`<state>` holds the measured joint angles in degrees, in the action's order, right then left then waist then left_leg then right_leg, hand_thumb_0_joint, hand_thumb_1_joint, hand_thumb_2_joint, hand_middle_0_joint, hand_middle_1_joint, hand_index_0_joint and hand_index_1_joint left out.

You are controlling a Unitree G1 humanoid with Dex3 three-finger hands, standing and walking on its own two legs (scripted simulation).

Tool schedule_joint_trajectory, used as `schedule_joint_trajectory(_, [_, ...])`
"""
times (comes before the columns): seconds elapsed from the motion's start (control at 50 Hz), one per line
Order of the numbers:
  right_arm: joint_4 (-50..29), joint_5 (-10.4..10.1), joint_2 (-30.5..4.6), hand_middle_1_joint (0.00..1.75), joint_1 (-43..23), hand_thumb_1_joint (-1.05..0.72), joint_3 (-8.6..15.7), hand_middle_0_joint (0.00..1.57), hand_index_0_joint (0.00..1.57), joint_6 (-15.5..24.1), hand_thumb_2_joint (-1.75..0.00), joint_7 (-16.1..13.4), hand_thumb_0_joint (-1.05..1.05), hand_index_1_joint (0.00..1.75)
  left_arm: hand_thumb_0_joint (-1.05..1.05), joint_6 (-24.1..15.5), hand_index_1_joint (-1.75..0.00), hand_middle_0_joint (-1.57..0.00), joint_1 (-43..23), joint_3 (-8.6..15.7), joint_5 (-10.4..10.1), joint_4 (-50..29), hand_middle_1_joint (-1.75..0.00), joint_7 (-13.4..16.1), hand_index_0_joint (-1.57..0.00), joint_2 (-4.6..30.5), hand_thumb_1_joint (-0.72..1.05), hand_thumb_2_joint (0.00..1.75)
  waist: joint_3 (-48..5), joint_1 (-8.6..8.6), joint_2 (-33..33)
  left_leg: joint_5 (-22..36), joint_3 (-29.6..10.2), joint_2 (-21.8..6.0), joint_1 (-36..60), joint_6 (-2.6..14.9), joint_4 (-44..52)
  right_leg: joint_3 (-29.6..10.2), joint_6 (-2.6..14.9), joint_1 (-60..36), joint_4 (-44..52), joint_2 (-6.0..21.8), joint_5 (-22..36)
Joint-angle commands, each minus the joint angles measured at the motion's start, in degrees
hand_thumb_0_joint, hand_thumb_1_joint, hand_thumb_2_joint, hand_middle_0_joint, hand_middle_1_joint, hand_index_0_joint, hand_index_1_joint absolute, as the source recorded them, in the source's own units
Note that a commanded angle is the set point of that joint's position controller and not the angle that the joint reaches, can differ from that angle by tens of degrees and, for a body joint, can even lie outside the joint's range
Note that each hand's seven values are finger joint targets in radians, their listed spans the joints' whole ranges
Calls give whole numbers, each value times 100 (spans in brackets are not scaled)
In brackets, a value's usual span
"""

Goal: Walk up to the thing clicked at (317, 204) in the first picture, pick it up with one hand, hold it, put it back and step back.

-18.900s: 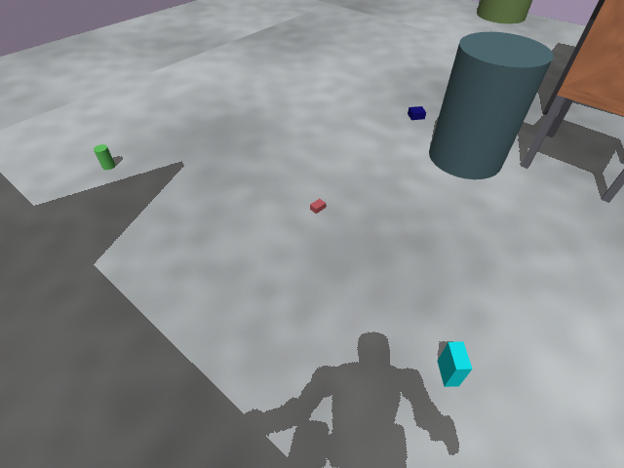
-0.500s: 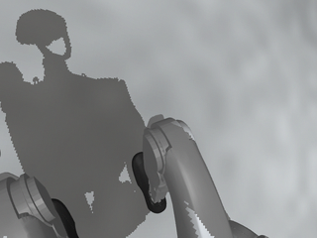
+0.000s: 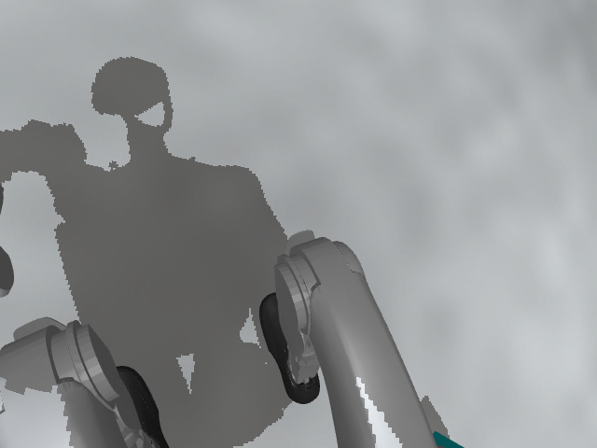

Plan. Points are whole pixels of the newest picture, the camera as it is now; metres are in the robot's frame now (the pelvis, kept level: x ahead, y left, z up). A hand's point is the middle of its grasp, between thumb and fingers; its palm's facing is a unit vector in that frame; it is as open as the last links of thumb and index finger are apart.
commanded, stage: settle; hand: left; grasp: from above
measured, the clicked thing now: out of the picture +0.49 +0.31 -0.22
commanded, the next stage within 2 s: lift in 0.08 s
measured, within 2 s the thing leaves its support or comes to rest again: neither
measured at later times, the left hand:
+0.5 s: hand out of the picture +0.46 +0.31 -0.12, palm faces -0.06 -0.43 -0.90, open 7.3 cm
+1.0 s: hand out of the picture +0.40 +0.29 +0.04, palm faces -0.11 -0.40 -0.91, open 7.4 cm
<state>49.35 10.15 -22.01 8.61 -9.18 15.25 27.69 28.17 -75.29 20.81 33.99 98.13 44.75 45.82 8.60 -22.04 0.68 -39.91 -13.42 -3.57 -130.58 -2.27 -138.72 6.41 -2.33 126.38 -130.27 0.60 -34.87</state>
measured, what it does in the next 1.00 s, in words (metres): rises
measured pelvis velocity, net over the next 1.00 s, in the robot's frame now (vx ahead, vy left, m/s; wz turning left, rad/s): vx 0.01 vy -0.02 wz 0.13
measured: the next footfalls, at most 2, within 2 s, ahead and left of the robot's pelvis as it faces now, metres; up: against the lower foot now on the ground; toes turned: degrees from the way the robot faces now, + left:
none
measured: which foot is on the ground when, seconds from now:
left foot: down 0.00-1.00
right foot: down 0.00-1.00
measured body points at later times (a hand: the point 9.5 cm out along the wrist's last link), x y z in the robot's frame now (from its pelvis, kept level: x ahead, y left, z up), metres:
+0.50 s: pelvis +0.00 +0.00 +0.02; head +0.24 +0.05 +0.39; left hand +0.46 +0.32 -0.07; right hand +0.00 -0.26 -0.09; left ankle +0.07 +0.14 -0.30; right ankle +0.12 -0.12 -0.30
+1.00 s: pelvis +0.01 -0.02 +0.13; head +0.18 +0.00 +0.55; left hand +0.41 +0.30 +0.09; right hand +0.11 -0.28 -0.01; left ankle +0.07 +0.14 -0.30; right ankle +0.12 -0.12 -0.30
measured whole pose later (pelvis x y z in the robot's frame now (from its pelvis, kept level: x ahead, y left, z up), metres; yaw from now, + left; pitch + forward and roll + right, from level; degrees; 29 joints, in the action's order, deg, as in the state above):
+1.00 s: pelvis +0.01 -0.02 +0.13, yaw +8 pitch +33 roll -1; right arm 51.2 2.9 -17.9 8.2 1.1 10.5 12.4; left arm 38.8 -52.0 8.0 31.7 70.6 29.0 20.9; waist -12.8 -9.0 -4.5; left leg -37.6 -3.4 -5.3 -108.1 -2.8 -112.2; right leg 0.7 -0.2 108.9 -110.6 1.4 -35.1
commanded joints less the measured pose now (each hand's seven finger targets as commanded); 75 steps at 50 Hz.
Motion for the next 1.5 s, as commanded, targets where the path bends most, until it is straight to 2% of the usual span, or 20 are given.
schedule_joint_trajectory(0.0, [415, 32, -1604, 30, 1502, -88, 489, 20, 20, 41, -89, -69, 0, 30, 0, -21, -42, -111, -1966, -141, 160, -604, -41, 243, -110, 1038, 76, 55, -4117, -335, -2197, 753, 651, 99, 2608, 232, 1521, 590, 187, -2341, 1362, -253, 983])
schedule_joint_trajectory(0.1, [464, 40, -1488, 30, 1440, -90, 495, 20, 20, 87, -90, -116, 0, 30, 0, -22, -41, -117, -1924, -107, 251, -751, -42, 117, -118, 1105, 83, 46, -4157, -266, -2225, 780, 691, 101, 2789, 230, 1543, 565, 199, -2168, 1380, -219, 939])
schedule_joint_trajectory(0.12, [547, 47, -1507, 30, 1392, -86, 537, 20, 20, 92, -88, -129, 0, 30, 0, -37, -43, -109, -1993, -77, 235, -843, -45, 97, -110, 1154, 75, 52, -4205, -205, -2266, 788, 776, 113, 2747, 219, 1589, 564, 186, -2285, 1375, -227, 946])
schedule_joint_trajectory(0.18, [529, 9, -1448, 30, 1555, -91, 595, 20, 20, 68, -90, -130, 0, 30, 0, 33, -45, -117, -1871, -7, 386, -910, -46, 45, -118, 1184, 83, 49, -4628, -51, -2454, 1040, 841, 110, 2874, 213, 1628, 483, 227, -2439, 1365, -238, 1192])
schedule_joint_trajectory(0.24, [508, -30, -1381, 30, 1532, -86, 685, 20, 20, 27, -88, -161, 0, 30, 0, 100, -47, -109, -1876, -20, 392, -1031, -50, -44, -110, 1019, 74, 56, -4791, 23, -2426, 1072, 897, 123, 2831, 229, 1605, 423, 236, -2421, 1386, -230, 1219])
schedule_joint_trajectory(0.28, [534, -47, -1296, 30, 1598, -90, 738, 20, 20, 4, -89, -194, 0, 30, 0, 101, -51, -117, -1890, -57, 368, -1057, -53, -127, -119, 822, 86, 56, -4856, 42, -2368, 1134, 944, 122, 2867, 209, 1651, 403, 241, -2424, 1384, -239, 1262])
schedule_joint_trajectory(0.34, [602, -79, -1217, 30, 1516, -90, 833, 20, 20, -17, -89, -253, 0, 30, 0, 143, -57, -115, -1789, -135, 405, -1091, -59, -293, -117, 730, 84, 62, -4785, 154, -2244, 929, 972, 152, 2787, 226, 1742, 371, 250, -2303, 1444, -204, 990])
schedule_joint_trajectory(0.46, [496, -281, -1198, 30, 1495, -90, 1097, 20, 20, -72, -90, -411, 0, 30, 0, 277, -55, -113, -1478, -302, 497, -1440, -56, -490, -114, 237, 78, 64, -5552, 462, -2293, 1127, 1009, 147, 3340, 187, 2005, 271, 340, -2183, 1471, -186, 1179])
schedule_joint_trajectory(0.54, [594, -339, -1033, 30, 1478, -90, 1248, 20, 20, -119, -90, -573, 0, 30, 0, 298, -57, -110, -1456, -387, 361, -1762, -57, -604, -111, -44, 74, 66, -5353, 474, -1856, 790, 1121, 204, 3196, 250, 2227, 137, 325, -2261, 1816, -174, 797])
schedule_joint_trajectory(0.6, [581, -427, -917, 30, 1459, -90, 1330, 20, 20, -159, -90, -682, 0, 30, 0, 346, -55, -111, -1255, -411, 207, -2055, -56, -650, -112, -135, 76, 63, -5669, 710, -1688, 693, 1257, 231, 3309, 250, 2424, -31, 332, -2519, 2110, -194, 554])
schedule_joint_trajectory(0.68, [424, -491, -907, 30, 1385, -89, 1386, 20, 20, -242, -89, -863, 0, 30, 0, 509, -55, -110, -1269, -553, 49, -2449, -55, -785, -111, -506, 75, 65, -5781, 726, -1509, 976, 1268, 221, 3727, 228, 2717, -63, 325, -2705, 2329, -140, 899])
schedule_joint_trajectory(0.76, [313, -567, -860, 30, 1144, -89, 1399, 20, 20, -297, -90, -1063, 0, 30, 0, 667, -55, -111, -788, -717, 59, -2741, -55, -974, -111, -567, 75, 66, -5678, 862, -1196, 582, 1267, 237, 3897, 244, 3106, -175, 309, -2981, 2842, -148, 340])
schedule_joint_trajectory(0.78, [292, -585, -788, 30, 1072, -89, 1338, 20, 20, -311, -90, -1115, 0, 30, 0, 699, -53, -111, -706, -791, 49, -2906, -53, -1020, -111, -589, 74, 64, -5745, 981, -1202, 538, 1256, 225, 4026, 227, 3230, -199, 315, -3067, 2936, -141, 247])
schedule_joint_trajectory(0.86, [160, -687, -685, 30, 945, -90, 1317, 20, 20, -325, -90, -1381, 0, 30, 0, 876, -52, -107, -289, -1203, 56, -3565, -51, -1289, -107, -941, 67, 61, -5839, 1044, -897, 731, 1308, 219, 4256, 229, 3607, -343, 276, -3794, 3475, -172, 362])
schedule_joint_trajectory(0.94, [-102, -803, -717, 30, 706, -90, 1370, 20, 20, -332, -90, -1696, 0, 30, 0, 1141, -51, -103, 698, -1499, 12, -3564, -50, -1425, -102, -1333, 59, 61, -5610, 1180, -558, 758, 1281, 208, 4497, 221, 4129, -420, 247, -4330, 3944, -157, 352])
schedule_joint_trajectory(1.1, [-270, -987, -558, 30, 404, -90, 1269, 20, 20, -311, -90, -2243, 0, 30, 0, 1382, -49, -101, 875, -1765, -67, -4490, -47, -1336, -99, -1524, 54, 57, -5352, 1386, -599, 691, 1250, 152, 5795, 158, 5369, -548, 260, -5364, 5092, -187, 207])
schedule_joint_trajectory(1.16, [-248, -1061, -566, 30, 359, -90, 1243, 20, 20, -299, -90, -2348, 0, 30, 0, 1509, -51, -95, 835, -1831, -140, -4562, -50, -1367, -94, -1605, 49, 54, -5224, 1416, -639, 891, 1189, 121, 6512, 133, 5915, -445, 284, -5782, 5410, -198, 566])
schedule_joint_trajectory(1.22, [-41, -1099, -370, 30, 338, -90, 1183, 20, 20, -267, -90, -2415, 0, 30, 0, 1567, -52, -94, 918, -2063, -74, -4288, -51, -1317, -93, -1976, 47, 56, -4815, 1378, -426, 1078, 1271, 122, 6641, 176, 6173, -602, 243, -6293, 5891, -227, 672])
schedule_joint_trajectory(1.34, [56, -1080, -273, 30, 265, -89, 1200, 20, 20, -175, -90, -2469, 0, 30, 0, 1612, -49, -99, 1259, -2114, -226, -3430, -47, -1170, -98, -2458, 53, 52, -4062, 1460, -389, 1302, 1326, 146, 7315, 155, 6866, -537, 272, -6786, 6585, -223, 904])
schedule_joint_trajectory(1.48, [-20, -1003, -176, 30, 263, -89, 1233, 20, 20, -219, -90, -2383, 0, 30, 0, 1608, -49, -105, 1296, -2005, -301, -3522, -49, -980, -106, -2415, 66, 48, -3908, 1556, -351, 1827, 1467, 222, 7883, 170, 7463, -587, 249, -7705, 7259, -215, 1361])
